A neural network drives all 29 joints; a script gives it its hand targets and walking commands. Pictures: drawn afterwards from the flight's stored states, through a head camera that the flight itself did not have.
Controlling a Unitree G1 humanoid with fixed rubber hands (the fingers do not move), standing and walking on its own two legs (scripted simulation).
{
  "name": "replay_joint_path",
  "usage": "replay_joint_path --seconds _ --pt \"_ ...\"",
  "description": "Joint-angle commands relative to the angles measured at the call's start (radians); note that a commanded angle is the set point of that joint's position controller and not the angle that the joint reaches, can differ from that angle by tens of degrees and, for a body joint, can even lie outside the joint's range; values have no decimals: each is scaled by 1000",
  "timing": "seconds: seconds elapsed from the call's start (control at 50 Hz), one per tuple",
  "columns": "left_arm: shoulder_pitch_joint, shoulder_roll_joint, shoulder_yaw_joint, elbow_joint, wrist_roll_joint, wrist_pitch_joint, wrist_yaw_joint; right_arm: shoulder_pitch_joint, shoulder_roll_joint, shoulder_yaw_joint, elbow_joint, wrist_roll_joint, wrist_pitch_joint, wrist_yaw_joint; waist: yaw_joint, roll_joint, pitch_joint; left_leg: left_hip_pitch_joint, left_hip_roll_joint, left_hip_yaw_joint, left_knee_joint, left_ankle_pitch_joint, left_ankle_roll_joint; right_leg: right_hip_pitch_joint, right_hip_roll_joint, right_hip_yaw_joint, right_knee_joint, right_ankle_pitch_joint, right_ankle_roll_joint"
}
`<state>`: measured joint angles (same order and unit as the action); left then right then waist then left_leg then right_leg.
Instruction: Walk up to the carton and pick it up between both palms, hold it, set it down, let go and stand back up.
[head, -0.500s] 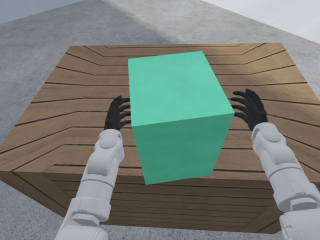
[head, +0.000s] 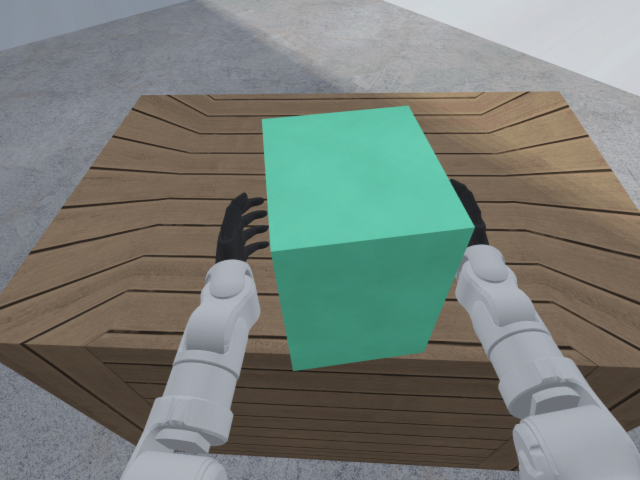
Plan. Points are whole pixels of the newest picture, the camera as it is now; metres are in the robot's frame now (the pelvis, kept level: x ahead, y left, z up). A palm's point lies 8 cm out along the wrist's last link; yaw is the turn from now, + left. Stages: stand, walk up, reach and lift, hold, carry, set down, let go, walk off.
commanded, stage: reach and lift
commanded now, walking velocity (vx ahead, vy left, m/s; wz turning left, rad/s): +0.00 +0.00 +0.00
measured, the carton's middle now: (348, 243) +0.42 -0.02 +0.06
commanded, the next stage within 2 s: none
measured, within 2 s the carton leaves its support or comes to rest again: leaves its support in 1.22 s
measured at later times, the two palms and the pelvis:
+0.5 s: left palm (233, 263) +0.36 +0.13 +0.10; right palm (460, 240) +0.39 -0.15 +0.10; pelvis +0.00 +0.00 +0.00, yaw +0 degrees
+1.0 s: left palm (231, 272) +0.35 +0.13 +0.10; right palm (461, 258) +0.37 -0.15 +0.09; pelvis -0.01 +0.00 +0.00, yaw +0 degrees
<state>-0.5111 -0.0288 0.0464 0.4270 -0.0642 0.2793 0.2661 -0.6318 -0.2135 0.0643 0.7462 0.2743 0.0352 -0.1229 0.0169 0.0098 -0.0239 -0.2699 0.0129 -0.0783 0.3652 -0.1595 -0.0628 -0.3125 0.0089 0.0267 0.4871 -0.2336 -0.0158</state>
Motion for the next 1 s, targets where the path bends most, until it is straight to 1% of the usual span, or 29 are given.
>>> replay_joint_path --seconds 0.0,0.04,0.06,0.1,0.14,0.16,0.2,0.22,0.26,0.3,0.32,0.34,0.36,0.4,0.42,0.44,0.46,0.48,0.54,0.58,0.66,0.72,0.74,0.8,0.84,0.86,0.88,0.9,0.98 --pt "-460 -199 -72 -220 86 -13 -28 -545 50 -16 -196 -30 -35 -13 5 -49 -510 323 13 69 54 327 12 63 93 -67 -156 414 53" --pt "-457 -212 -65 -236 95 -16 -27 -552 66 -6 -227 -27 -34 -13 14 -50 -540 331 15 67 55 330 11 59 97 -67 -161 391 52" --pt "-474 -218 -71 -223 93 -18 -25 -557 65 -13 -225 -30 -36 -14 9 -43 -551 334 17 67 59 335 11 53 94 -63 -160 414 50" --pt "-489 -226 -85 -217 81 -23 -29 -588 77 -11 -238 -34 -35 -14 5 -61 -549 323 16 64 60 338 13 52 95 -65 -155 413 54" --pt "-467 -244 -84 -197 85 -36 -42 -575 121 12 -239 -42 -35 -10 14 -91 -547 312 10 66 54 335 17 81 91 -62 -151 449 61" --pt "-475 -247 -85 -200 91 -40 -41 -584 112 5 -249 -49 -36 -12 5 -84 -562 318 11 62 51 330 16 76 92 -63 -154 436 59" --pt "-468 -265 -81 -161 106 -48 -56 -587 163 28 -237 -53 -36 -6 23 -100 -539 294 8 70 44 325 20 106 85 -54 -144 469 61" --pt "-466 -284 -91 -176 100 -58 -60 -589 180 37 -276 -55 -44 -5 18 -102 -587 300 6 67 48 335 20 118 83 -53 -143 494 63" --pt "-490 -341 -92 -138 120 -70 -86 -618 277 63 -269 -72 -40 11 31 -115 -557 274 0 71 38 316 26 142 75 -46 -139 496 68" --pt "-529 -459 -131 -140 137 -86 -111 -662 402 79 -287 -99 -47 43 22 -108 -608 286 1 67 37 329 22 137 79 -56 -139 486 65" --pt "-534 -539 -142 -99 161 -91 -142 -671 513 108 -267 -125 -45 69 22 -106 -576 281 -4 71 27 328 23 150 73 -58 -142 488 64" --pt "-539 -627 -166 -87 192 -101 -174 -667 625 135 -257 -153 -44 96 14 -106 -582 283 -6 72 17 319 25 161 69 -56 -146 484 65" --pt "-572 -714 -228 -104 193 -116 -196 -671 720 169 -274 -170 -49 119 -8 -87 -627 287 -8 69 15 327 21 179 70 -58 -145 501 62" --pt "-547 -710 -229 -84 210 -131 -216 -608 772 195 -257 -197 -44 130 -16 -84 -598 237 -26 77 -5 288 30 244 56 -46 -143 547 66" --pt "-557 -719 -235 -85 224 -135 -222 -588 785 187 -240 -213 -47 134 -29 -66 -600 235 -28 81 -12 277 25 266 55 -46 -139 565 71" --pt "-564 -742 -256 -98 223 -143 -220 -583 799 187 -236 -215 -52 141 -40 -58 -624 251 -26 78 -12 297 22 272 59 -52 -138 587 72" --pt "-533 -722 -239 -83 242 -136 -222 -555 785 177 -209 -219 -46 144 -36 -56 -583 253 -23 80 -10 301 20 291 58 -48 -137 611 67" --pt "-554 -733 -253 -80 232 -140 -225 -564 792 178 -207 -220 -48 145 -49 -52 -588 244 -31 78 -12 303 19 305 60 -51 -139 615 65" --pt "-544 -720 -202 -17 262 -135 -235 -586 778 157 -168 -245 -47 155 -31 -72 -503 222 -30 81 -45 222 35 301 54 -47 -156 525 70" --pt "-600 -754 -247 -36 224 -144 -232 -629 793 161 -192 -244 -58 159 -33 -76 -516 223 -26 75 -50 189 37 286 61 -56 -170 442 61" --pt "-683 -765 -262 -19 221 -159 -213 -676 796 130 -166 -255 -68 170 -38 -51 -487 218 -19 70 -57 128 35 225 67 -70 -187 293 44" --pt "-715 -763 -243 31 223 -159 -202 -712 803 116 -151 -277 -75 179 -17 -78 -467 182 -18 79 -72 49 46 203 62 -68 -200 198 38" --pt "-736 -764 -247 38 218 -164 -200 -720 801 103 -138 -280 -77 180 -28 -77 -470 183 -15 72 -78 31 46 190 59 -70 -205 170 40" --pt "-736 -770 -241 67 232 -160 -195 -721 808 76 -110 -303 -80 187 -29 -71 -445 186 -12 78 -85 -8 47 162 58 -76 -210 110 42" --pt "-738 -758 -234 88 227 -162 -194 -726 820 84 -106 -306 -79 185 -24 -95 -444 170 -14 82 -85 -14 56 175 50 -65 -211 117 43" --pt "-758 -762 -245 88 222 -164 -192 -740 825 74 -108 -311 -81 186 -27 -87 -452 160 -15 79 -88 -31 53 170 51 -69 -210 100 45" --pt "-756 -754 -232 92 228 -161 -190 -745 814 64 -103 -314 -81 189 -18 -89 -462 167 -12 81 -86 -32 54 173 54 -68 -204 95 45" --pt "-739 -763 -231 91 228 -162 -190 -741 832 95 -122 -305 -80 187 -14 -98 -447 162 -14 79 -88 -26 60 191 49 -62 -204 120 47" --pt "-739 -774 -262 65 225 -155 -186 -726 831 97 -110 -291 -74 180 -35 -71 -477 179 -17 73 -73 25 47 210 55 -66 -195 183 46"
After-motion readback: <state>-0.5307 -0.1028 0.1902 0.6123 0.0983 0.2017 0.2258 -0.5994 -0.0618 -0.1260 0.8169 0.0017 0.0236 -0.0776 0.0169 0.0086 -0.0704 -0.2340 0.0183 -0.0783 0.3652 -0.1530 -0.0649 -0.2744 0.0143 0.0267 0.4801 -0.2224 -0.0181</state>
